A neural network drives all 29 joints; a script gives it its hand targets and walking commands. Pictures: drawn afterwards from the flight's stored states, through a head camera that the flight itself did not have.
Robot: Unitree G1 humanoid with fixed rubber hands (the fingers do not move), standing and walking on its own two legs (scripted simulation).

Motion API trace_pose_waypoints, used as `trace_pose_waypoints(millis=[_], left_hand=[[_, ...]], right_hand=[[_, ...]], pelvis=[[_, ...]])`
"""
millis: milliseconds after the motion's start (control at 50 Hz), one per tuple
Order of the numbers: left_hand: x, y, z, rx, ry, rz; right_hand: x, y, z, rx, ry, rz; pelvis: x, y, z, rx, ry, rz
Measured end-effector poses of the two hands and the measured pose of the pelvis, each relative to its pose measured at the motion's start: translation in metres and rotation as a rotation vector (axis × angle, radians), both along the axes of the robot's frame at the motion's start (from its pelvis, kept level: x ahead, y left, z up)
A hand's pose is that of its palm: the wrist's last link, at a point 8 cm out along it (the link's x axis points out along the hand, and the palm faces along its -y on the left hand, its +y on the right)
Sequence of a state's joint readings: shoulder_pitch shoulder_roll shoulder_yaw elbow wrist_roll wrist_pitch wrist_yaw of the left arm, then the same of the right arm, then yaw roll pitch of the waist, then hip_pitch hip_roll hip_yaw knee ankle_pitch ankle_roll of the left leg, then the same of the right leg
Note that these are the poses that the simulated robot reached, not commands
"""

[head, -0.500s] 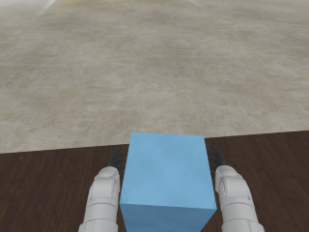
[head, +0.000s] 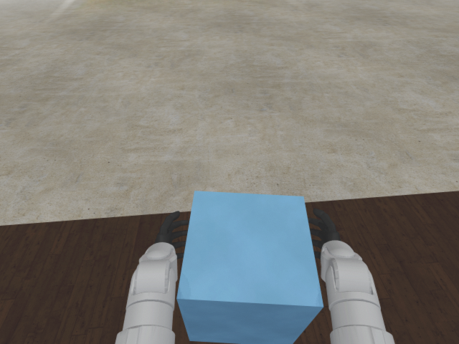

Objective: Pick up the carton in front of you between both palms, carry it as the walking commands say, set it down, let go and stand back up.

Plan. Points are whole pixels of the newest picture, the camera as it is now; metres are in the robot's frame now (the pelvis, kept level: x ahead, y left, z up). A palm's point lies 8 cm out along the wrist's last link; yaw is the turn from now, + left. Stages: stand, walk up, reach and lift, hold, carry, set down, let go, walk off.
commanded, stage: reach and lift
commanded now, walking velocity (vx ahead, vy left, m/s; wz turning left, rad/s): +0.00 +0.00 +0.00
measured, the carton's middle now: (244, 271) +0.29 +0.00 -0.04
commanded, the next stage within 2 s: hold in 0.32 s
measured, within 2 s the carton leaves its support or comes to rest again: neither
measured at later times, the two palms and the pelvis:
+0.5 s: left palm (162, 246) +0.29 +0.15 +0.05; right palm (334, 243) +0.29 -0.15 +0.06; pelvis +0.00 +0.00 +0.00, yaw +0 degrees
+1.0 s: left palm (162, 247) +0.28 +0.15 +0.05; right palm (333, 243) +0.29 -0.15 +0.06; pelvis -0.01 +0.00 +0.00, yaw +0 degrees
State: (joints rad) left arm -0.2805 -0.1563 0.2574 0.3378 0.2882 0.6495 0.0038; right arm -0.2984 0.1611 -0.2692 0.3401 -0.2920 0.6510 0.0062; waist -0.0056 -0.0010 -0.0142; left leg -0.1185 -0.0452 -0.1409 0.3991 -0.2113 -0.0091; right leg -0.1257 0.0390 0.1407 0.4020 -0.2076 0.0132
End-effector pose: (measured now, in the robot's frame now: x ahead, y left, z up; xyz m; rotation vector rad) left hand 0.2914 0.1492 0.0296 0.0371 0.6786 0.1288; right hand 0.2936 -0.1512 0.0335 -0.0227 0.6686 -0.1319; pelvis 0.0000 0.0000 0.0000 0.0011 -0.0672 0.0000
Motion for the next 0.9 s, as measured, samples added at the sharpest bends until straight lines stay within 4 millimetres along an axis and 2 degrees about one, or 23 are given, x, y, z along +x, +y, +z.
trace_pose_waypoints(millis=[340,500,900], left_hand=[[-0.001,-0.001,0.008,0.011,0.002,-0.007],[-0.005,-0.001,0.023,0.004,-0.028,0.003],[-0.008,0.000,0.023,-0.006,-0.013,0.010]], right_hand=[[-0.001,-0.001,0.008,-0.008,-0.006,0.003],[-0.004,0.000,0.024,-0.003,-0.037,0.005],[-0.006,0.000,0.024,0.007,-0.024,-0.004]], pelvis=[[0.006,0.000,0.002,0.000,-0.020,-0.001],[0.003,-0.001,0.003,0.000,-0.043,-0.001],[-0.007,-0.001,0.001,-0.001,-0.058,-0.001]])
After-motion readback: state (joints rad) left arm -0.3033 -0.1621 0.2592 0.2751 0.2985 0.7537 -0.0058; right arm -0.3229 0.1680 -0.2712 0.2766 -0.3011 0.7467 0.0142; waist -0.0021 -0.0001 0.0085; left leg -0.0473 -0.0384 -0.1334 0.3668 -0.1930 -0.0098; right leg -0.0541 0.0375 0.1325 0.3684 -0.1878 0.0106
